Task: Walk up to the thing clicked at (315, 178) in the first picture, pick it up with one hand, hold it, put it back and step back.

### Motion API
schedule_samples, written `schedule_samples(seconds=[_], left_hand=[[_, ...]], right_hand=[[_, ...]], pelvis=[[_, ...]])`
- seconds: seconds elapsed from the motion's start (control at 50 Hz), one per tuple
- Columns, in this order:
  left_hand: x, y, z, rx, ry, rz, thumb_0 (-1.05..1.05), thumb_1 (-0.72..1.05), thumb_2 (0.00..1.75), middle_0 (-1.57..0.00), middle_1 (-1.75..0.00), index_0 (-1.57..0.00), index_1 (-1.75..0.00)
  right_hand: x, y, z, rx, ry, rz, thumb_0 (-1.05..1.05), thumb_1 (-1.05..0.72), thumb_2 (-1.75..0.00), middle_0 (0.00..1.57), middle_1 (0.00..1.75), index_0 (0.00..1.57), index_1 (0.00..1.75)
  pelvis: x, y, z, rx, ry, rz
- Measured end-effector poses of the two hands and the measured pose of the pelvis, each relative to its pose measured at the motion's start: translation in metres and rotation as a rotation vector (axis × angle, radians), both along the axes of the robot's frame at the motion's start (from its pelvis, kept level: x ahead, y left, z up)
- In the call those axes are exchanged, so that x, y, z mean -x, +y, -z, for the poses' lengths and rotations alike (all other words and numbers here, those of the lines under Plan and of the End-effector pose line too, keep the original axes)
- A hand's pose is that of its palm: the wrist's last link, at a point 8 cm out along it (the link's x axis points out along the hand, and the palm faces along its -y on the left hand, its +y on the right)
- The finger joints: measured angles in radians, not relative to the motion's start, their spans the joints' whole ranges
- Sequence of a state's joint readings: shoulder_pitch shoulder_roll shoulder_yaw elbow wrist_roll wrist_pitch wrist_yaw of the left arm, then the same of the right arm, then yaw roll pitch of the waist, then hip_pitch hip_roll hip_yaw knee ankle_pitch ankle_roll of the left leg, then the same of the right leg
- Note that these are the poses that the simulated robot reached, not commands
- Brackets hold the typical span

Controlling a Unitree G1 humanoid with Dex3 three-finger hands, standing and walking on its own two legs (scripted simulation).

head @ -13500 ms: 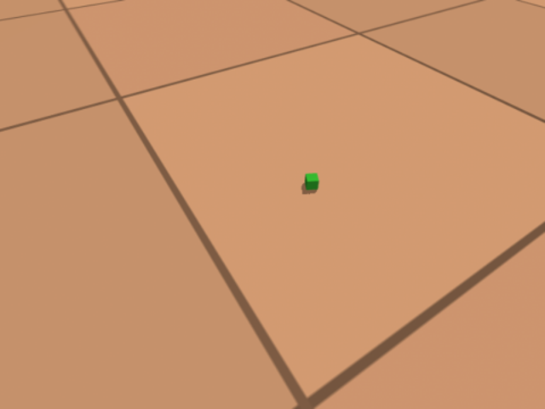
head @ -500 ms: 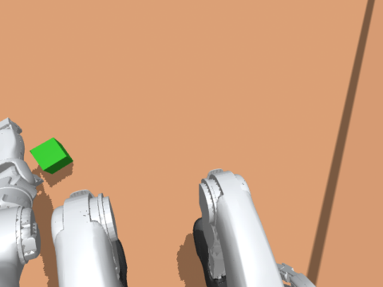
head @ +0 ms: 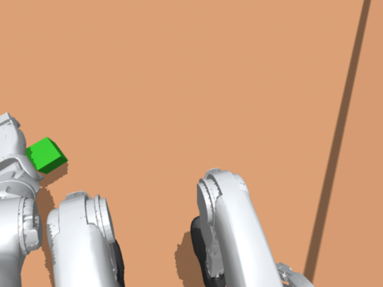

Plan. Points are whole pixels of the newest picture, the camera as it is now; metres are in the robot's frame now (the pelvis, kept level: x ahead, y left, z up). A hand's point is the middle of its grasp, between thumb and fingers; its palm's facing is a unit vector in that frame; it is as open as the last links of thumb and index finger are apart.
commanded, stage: approach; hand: left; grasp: from above
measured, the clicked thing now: (46, 155) +0.45 +0.30 -0.29
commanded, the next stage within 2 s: rest palm in 0.46 s
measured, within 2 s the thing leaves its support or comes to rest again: neither
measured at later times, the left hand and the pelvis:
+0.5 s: hand (33, 163) +0.41 +0.29 -0.20, palm faces -0.43 -0.27 -0.86, open 14.3 cm; pelvis +0.00 +0.00 -0.01, yaw -1 degrees
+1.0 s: hand (43, 158) +0.43 +0.29 -0.24, palm faces -0.38 -0.27 -0.88, open 14.3 cm; pelvis +0.00 +0.00 -0.01, yaw -3 degrees
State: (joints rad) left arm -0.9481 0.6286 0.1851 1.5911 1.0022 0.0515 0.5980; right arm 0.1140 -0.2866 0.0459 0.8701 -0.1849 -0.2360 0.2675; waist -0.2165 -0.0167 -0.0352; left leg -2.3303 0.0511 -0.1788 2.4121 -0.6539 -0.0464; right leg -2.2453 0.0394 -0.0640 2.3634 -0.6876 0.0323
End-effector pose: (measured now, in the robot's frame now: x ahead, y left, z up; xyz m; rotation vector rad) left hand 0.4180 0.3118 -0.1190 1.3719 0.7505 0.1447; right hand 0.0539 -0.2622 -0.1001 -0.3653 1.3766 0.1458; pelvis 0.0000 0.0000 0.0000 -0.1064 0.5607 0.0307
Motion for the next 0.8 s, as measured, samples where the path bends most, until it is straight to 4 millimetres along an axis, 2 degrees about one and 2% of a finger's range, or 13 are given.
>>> schedule_samples(seconds=[0.16,0.24,0.32,0.42,0.5,0.56,0.64,0.72,0.8], left_hand=[[-0.055,-0.032,-0.012,0.031,-0.053,0.01,0.0,-0.54,0.97,-0.19,-0.92,-0.16,-0.95],[-0.069,-0.04,-0.019,0.033,-0.058,0.012,0.0,-0.56,0.99,-0.16,-0.95,-0.13,-0.98],[-0.06,-0.038,-0.015,0.012,0.008,0.022,0.01,-0.58,1.0,-0.15,-0.96,-0.12,-0.99],[-0.024,-0.024,0.007,0.038,0.093,-0.019,0.01,-0.58,1.0,-0.14,-0.96,-0.11,-0.99],[0.001,-0.014,0.026,0.056,0.117,0.015,0.0,-0.57,0.99,-0.15,-0.95,-0.12,-0.98],[0.005,-0.007,0.029,0.057,0.059,0.051,0.0,-0.56,0.98,-0.17,-0.92,-0.14,-0.96],[0.004,0.002,0.018,0.012,-0.041,0.066,0.0,-0.54,0.97,-0.19,-0.89,-0.16,-0.92],[0.002,0.005,0.011,0.005,-0.006,0.037,0.0,-0.55,0.98,-0.18,-0.88,-0.14,-0.92],[-0.004,0.002,0.016,0.019,0.052,0.033,0.0,-0.57,1.0,-0.16,-0.89,-0.11,-0.93]], right_hand=[[0.022,-0.002,-0.008,0.011,0.031,0.036,0.0,-0.92,-0.91,0.19,0.29,0.2,0.3],[0.039,-0.001,-0.009,0.0,0.063,0.08,0.0,-0.92,-0.91,0.19,0.29,0.2,0.3],[0.051,0.003,-0.007,-0.027,0.091,0.106,0.0,-0.92,-0.91,0.19,0.29,0.2,0.3],[0.059,0.008,-0.003,-0.051,0.11,0.099,0.0,-0.92,-0.91,0.19,0.29,0.2,0.3],[0.058,0.008,-0.001,-0.049,0.118,0.065,0.0,-0.92,-0.9,0.2,0.29,0.2,0.3],[0.049,0.006,0.001,-0.03,0.107,0.037,0.0,-0.92,-0.9,0.2,0.29,0.2,0.3],[0.028,0.001,0.0,0.004,0.056,0.026,0.0,-0.91,-0.9,0.2,0.29,0.2,0.3],[0.003,-0.002,-0.003,0.024,-0.004,0.008,0.0,-0.92,-0.91,0.2,0.29,0.2,0.3],[-0.012,-0.002,-0.006,0.028,-0.045,-0.032,0.0,-0.92,-0.91,0.19,0.29,0.2,0.3]], pelvis=[[-0.001,0.0,0.0,0.01,0.01,0.01],[-0.004,0.001,0.001,0.015,0.016,0.016],[-0.004,0.001,0.0,0.012,0.013,0.02],[0.0,0.001,0.002,0.006,-0.008,0.02],[0.004,0.0,0.007,0.004,-0.033,0.014],[0.005,-0.001,0.01,0.007,-0.046,0.011],[0.002,0.0,0.01,0.007,-0.039,0.006],[-0.001,0.002,0.007,0.017,-0.013,0.007],[-0.002,0.005,0.005,0.026,-0.011,0.009]])
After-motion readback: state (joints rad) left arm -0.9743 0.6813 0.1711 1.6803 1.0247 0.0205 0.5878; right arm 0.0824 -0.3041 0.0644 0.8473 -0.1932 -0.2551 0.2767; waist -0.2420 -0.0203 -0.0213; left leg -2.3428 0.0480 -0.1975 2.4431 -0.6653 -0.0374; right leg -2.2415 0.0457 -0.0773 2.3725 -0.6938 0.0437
